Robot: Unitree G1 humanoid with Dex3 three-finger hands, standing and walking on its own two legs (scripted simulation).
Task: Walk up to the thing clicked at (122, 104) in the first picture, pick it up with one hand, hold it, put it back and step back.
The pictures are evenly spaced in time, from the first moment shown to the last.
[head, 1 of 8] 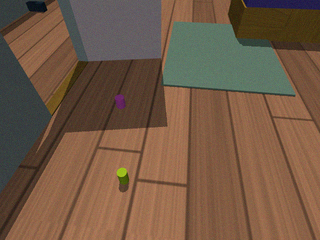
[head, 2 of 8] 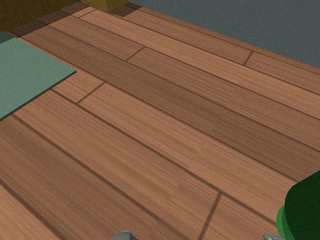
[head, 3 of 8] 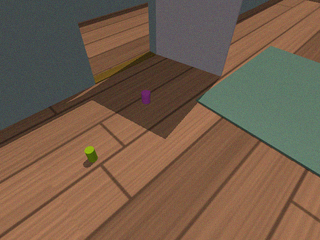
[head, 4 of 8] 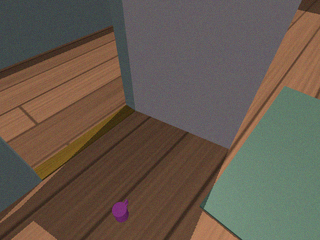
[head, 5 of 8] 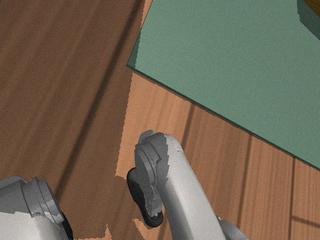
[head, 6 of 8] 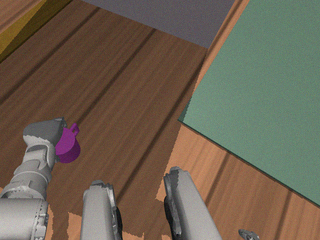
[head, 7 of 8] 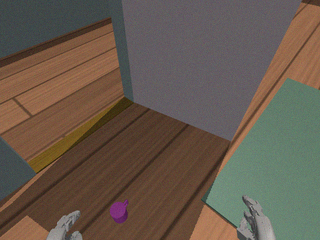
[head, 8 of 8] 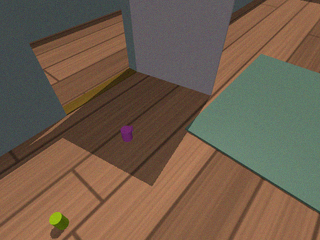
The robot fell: no
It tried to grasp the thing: yes
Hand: left
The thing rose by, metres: 0.61
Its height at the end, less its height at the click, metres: +0.00
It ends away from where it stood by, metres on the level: 0.04
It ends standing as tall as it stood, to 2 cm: yes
